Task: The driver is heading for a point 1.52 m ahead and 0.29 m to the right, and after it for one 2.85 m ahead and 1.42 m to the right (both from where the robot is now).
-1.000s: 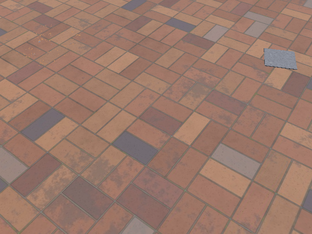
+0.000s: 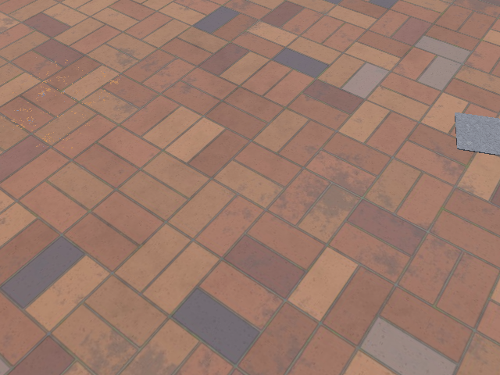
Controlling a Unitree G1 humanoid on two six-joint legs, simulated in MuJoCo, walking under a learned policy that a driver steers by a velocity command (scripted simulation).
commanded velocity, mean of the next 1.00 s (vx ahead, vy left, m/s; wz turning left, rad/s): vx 0.30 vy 0.00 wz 0.00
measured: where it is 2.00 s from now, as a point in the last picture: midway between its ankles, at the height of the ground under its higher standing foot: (265, 295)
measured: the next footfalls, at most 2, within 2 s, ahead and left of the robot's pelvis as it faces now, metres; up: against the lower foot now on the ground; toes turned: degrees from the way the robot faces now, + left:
left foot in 0.36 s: +0.38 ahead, +0.11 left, +0.00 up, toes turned +4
right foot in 0.82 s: +0.47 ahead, -0.07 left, +0.00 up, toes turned -3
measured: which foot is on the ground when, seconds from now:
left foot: up 0.00-0.34, down 0.36-1.00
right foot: down 0.00-0.36, up 0.38-0.80, down 0.82-1.00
